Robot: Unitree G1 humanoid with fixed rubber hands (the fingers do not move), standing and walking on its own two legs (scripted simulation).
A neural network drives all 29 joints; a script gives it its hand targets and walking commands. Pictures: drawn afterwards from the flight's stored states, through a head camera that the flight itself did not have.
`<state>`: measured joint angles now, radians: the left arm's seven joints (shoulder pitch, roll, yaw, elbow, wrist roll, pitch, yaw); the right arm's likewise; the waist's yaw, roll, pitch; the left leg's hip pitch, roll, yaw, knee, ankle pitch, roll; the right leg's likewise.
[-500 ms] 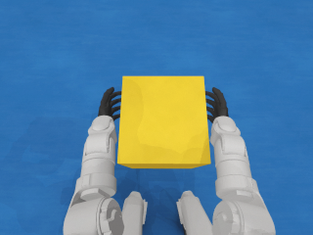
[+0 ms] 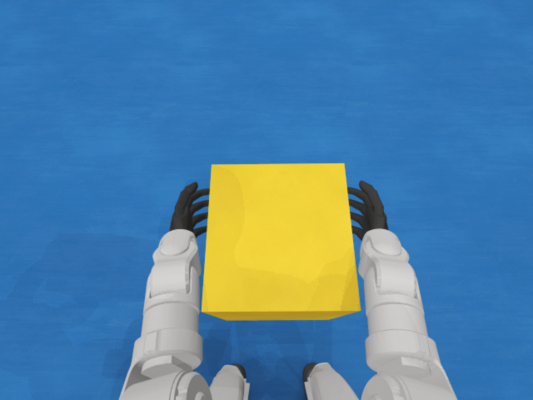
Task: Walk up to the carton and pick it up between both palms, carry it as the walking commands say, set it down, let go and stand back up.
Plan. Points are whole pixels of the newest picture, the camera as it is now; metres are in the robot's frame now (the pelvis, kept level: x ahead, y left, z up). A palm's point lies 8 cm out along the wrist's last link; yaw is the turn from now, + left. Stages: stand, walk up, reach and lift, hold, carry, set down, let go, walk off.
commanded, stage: reach and lift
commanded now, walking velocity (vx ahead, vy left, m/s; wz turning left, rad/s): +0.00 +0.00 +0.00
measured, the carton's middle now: (277, 252) +0.36 -0.01 -0.11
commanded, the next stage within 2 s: hold in 1.96 s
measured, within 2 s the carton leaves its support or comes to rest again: neither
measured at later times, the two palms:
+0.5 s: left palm (175, 230) +0.35 +0.13 +0.03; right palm (395, 226) +0.34 -0.15 +0.04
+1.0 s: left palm (159, 227) +0.33 +0.13 +0.10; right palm (418, 224) +0.32 -0.15 +0.10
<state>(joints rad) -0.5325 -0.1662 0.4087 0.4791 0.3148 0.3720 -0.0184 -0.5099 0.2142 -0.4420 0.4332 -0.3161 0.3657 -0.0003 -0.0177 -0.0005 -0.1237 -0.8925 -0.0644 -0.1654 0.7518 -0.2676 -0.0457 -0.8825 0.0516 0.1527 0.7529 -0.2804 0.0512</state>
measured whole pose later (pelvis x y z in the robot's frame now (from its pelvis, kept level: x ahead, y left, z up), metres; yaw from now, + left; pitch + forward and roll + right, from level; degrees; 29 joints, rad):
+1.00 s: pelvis +0.02 +0.00 +0.05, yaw +0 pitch -5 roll +0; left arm -0.33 -0.17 0.25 0.31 0.31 0.70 0.01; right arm -0.34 0.17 -0.27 0.30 -0.29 0.70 0.00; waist -0.03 -0.01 0.00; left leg -0.08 -0.03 -0.15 0.35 -0.18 -0.02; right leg -0.08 0.01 0.15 0.35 -0.19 0.03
